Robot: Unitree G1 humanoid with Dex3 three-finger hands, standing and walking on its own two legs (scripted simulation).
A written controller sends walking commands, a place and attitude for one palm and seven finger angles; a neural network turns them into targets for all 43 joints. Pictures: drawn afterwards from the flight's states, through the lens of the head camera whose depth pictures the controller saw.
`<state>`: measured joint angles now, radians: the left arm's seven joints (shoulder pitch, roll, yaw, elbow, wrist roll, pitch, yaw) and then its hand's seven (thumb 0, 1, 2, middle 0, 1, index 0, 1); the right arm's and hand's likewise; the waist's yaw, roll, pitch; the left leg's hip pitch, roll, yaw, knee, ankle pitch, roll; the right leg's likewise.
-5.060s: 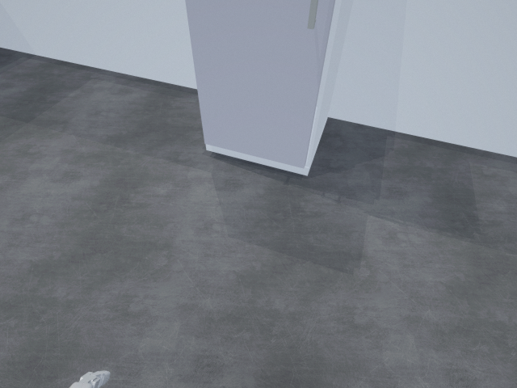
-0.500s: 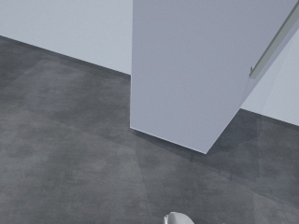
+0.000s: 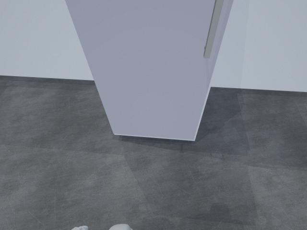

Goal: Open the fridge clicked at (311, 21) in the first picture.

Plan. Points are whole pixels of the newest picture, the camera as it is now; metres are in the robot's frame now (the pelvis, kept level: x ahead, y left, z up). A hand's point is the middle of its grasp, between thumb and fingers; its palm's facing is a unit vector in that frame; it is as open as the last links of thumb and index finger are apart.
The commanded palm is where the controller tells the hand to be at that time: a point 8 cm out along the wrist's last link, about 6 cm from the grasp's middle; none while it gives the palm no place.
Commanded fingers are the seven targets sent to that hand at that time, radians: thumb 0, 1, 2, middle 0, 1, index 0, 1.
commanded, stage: take the last steps up to it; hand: right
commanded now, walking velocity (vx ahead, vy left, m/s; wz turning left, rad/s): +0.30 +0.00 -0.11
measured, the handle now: (217, 0) +0.74 -0.18 +0.23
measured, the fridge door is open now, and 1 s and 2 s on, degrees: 0 0 0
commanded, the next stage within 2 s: come to a stop and stand still in 0.90 s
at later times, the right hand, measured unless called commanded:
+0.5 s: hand out of the picture -0.03 -0.12 -0.16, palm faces +0.19 +0.97 -0.15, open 7.4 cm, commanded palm none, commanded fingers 0.00 -0.90 -0.90 0.20 0.30 0.20 0.30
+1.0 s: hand (229, 176) +0.31 -0.24 -0.16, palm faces +0.07 +0.97 -0.22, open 7.4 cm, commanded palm none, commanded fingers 0.00 -0.90 -0.90 0.20 0.30 0.20 0.30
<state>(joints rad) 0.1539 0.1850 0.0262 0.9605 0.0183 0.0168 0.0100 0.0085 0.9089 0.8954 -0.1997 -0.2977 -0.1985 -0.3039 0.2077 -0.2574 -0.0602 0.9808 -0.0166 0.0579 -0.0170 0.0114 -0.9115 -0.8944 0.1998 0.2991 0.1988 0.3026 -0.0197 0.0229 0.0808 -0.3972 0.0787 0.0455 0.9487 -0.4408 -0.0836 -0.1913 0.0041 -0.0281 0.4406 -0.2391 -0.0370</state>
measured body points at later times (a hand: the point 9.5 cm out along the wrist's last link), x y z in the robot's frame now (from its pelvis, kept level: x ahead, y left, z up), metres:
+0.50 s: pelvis +0.08 +0.01 +0.00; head +0.10 +0.02 +0.45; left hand +0.12 +0.25 -0.16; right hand -0.04 -0.17 -0.15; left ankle +0.00 +0.13 -0.74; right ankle +0.15 -0.14 -0.70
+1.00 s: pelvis +0.22 -0.04 +0.00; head +0.23 -0.04 +0.45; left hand +0.23 +0.18 -0.16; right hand +0.31 -0.29 -0.14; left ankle +0.30 +0.09 -0.71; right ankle +0.19 -0.13 -0.74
